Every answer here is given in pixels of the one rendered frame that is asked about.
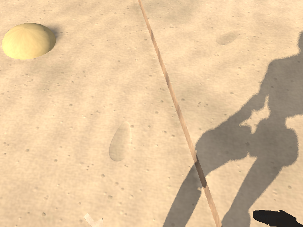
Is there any right robot hand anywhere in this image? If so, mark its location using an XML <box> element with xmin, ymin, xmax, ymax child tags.
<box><xmin>253</xmin><ymin>210</ymin><xmax>303</xmax><ymax>227</ymax></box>

